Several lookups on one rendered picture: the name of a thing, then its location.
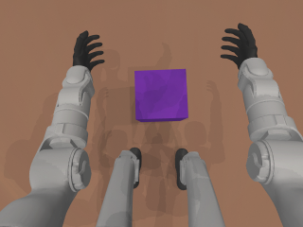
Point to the right robot forearm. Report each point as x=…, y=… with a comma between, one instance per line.
x=264, y=106

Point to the left robot forearm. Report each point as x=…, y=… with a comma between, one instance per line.
x=69, y=124

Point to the right robot upper arm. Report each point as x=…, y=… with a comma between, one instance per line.
x=278, y=166

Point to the robot left hand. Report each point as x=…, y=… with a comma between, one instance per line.
x=81, y=54

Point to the robot left foot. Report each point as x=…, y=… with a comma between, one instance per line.
x=137, y=153

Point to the left robot upper arm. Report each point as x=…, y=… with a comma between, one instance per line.
x=56, y=177

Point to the robot left thigh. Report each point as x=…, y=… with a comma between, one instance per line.
x=117, y=207

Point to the robot right hand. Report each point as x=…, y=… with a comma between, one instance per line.
x=246, y=45

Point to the carton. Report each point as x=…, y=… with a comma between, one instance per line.
x=160, y=95

